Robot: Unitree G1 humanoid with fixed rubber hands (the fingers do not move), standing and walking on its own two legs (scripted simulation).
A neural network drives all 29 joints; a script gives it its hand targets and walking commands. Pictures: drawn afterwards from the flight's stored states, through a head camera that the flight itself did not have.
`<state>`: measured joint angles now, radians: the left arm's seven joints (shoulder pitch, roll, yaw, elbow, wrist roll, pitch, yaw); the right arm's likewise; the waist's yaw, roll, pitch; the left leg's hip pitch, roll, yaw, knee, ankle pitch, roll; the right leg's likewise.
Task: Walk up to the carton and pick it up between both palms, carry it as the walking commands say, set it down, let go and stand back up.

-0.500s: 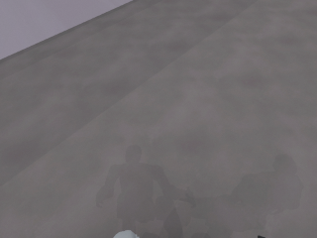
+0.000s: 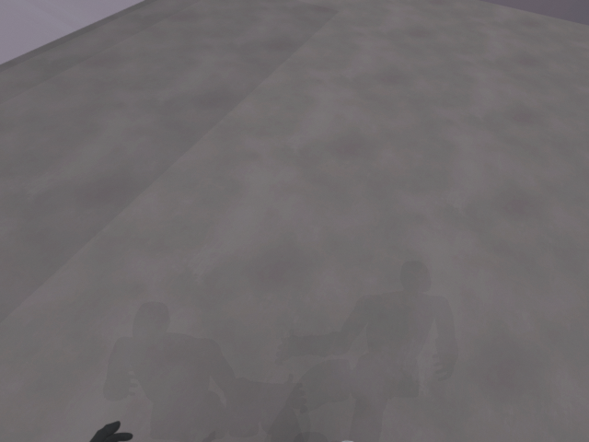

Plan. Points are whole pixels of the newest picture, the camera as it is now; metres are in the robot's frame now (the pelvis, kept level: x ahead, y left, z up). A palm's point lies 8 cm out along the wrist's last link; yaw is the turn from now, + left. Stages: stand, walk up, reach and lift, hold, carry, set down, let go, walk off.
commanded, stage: walk up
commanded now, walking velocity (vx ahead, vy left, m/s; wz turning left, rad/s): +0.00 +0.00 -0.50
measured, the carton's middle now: out of the picture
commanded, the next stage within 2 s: none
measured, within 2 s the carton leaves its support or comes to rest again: neither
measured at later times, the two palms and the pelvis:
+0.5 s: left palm out of the picture +0.14 +0.19 -0.12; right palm out of the picture +0.03 -0.32 -0.11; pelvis -0.02 -0.04 -0.01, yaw -16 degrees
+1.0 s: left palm (229, 408) +0.21 +0.09 -0.12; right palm out of the picture -0.13 -0.33 -0.13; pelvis -0.04 -0.06 -0.02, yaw -31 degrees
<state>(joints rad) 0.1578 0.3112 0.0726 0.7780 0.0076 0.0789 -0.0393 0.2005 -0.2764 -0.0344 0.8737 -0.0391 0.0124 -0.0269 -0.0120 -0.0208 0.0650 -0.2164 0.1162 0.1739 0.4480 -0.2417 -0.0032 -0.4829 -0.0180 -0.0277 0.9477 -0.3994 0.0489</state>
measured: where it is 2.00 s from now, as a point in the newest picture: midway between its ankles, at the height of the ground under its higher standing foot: outside the picture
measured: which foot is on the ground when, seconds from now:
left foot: down 0.00-0.16, up 0.18-0.54, down 0.56-1.00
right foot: up 0.00-0.14, down 0.16-0.54, up 0.56-0.98, down 1.00-1.00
